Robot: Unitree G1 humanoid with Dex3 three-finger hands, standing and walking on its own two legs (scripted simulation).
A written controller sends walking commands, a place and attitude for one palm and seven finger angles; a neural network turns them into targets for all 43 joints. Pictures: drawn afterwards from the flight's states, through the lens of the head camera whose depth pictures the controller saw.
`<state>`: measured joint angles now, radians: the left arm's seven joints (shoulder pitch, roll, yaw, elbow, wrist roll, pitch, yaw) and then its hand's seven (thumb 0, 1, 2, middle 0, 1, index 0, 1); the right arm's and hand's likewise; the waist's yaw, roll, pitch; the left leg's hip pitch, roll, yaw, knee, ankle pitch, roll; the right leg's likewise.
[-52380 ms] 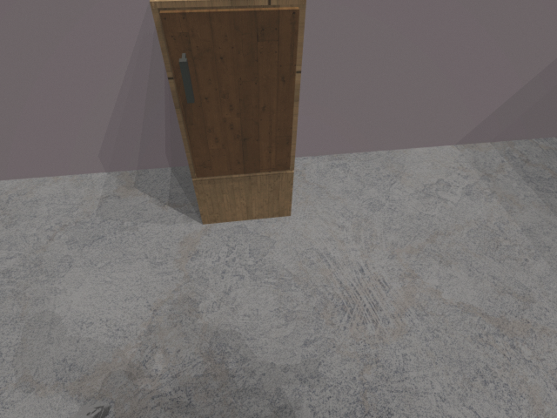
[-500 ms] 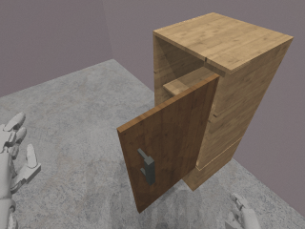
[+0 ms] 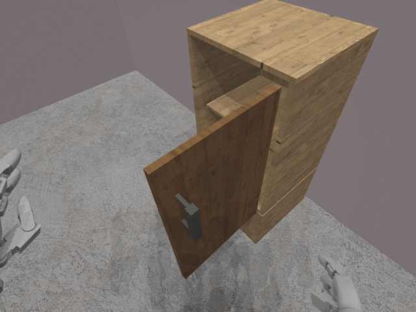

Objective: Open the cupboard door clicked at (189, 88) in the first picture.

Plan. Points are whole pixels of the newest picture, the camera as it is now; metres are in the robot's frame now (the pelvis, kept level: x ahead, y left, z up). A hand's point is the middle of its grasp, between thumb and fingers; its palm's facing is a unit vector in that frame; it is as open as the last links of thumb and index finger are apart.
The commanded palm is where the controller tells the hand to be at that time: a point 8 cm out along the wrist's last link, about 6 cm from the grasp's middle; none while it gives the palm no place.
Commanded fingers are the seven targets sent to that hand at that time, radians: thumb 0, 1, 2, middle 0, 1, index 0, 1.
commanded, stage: step back with the hand held close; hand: left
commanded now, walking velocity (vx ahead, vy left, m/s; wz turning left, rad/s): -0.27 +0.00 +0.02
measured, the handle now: (188, 217) +0.32 +0.08 -0.03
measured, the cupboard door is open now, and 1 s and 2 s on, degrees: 92 92 92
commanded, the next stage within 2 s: stop stepping back and stand still in 1.00 s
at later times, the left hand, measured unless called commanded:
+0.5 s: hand out of the picture +0.11 +0.28 +0.15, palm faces +0.46 -0.74 -0.50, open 7.4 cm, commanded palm +0.05 +0.32 +0.17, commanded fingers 0.00 0.90 0.90 -0.20 -0.30 -0.20 -0.30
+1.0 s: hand out of the picture +0.02 +0.30 +0.17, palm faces +0.54 -0.72 -0.45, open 7.4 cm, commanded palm -0.04 +0.32 +0.17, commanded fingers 0.00 0.90 0.90 -0.20 -0.30 -0.20 -0.30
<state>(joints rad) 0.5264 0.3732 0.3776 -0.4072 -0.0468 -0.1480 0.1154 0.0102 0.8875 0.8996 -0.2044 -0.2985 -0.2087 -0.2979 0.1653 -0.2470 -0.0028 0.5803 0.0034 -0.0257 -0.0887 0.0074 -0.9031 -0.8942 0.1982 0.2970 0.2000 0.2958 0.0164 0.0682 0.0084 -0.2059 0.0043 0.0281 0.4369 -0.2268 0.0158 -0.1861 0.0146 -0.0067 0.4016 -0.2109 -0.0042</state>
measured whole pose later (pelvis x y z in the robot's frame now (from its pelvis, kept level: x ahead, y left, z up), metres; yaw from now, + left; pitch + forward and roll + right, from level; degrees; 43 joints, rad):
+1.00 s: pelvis -0.16 +0.01 -0.02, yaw +4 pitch +2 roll -5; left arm 0.52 0.46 0.50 -0.58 -0.05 -0.24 0.19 0.01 0.88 0.90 -0.21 -0.30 -0.21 -0.30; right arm 0.17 -0.16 -0.03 0.65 -0.01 -0.13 -0.05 0.01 -0.90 -0.89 0.20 0.30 0.20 0.30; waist 0.02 0.02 0.02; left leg -0.55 0.08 0.04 0.50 0.01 0.05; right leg -0.34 0.08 -0.01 1.01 -0.53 0.00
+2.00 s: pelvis -0.28 +0.02 -0.01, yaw -3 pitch +0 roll +0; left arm 0.54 0.40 0.42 -0.47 -0.04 -0.20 0.15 0.01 0.89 0.90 -0.21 -0.30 -0.21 -0.30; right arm 0.19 -0.15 0.04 0.62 -0.01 -0.15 -0.06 0.01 -0.90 -0.89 0.20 0.30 0.20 0.30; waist 0.02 0.01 0.01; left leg -0.26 0.07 0.07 0.52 -0.26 -0.03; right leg -0.24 0.03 -0.03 0.52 -0.27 -0.03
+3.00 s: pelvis -0.30 +0.03 +0.00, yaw -1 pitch -1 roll +0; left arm 0.25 0.13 0.02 1.14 0.02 0.00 0.03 0.01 0.92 0.90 -0.20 -0.30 -0.20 -0.30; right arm 0.29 -0.11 -0.01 1.13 -0.03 0.01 -0.03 0.00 -0.91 -0.89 0.20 0.30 0.20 0.30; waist -0.01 0.01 0.04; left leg -0.22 0.02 0.05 0.42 -0.18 0.00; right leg -0.21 -0.02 -0.05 0.45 -0.22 -0.01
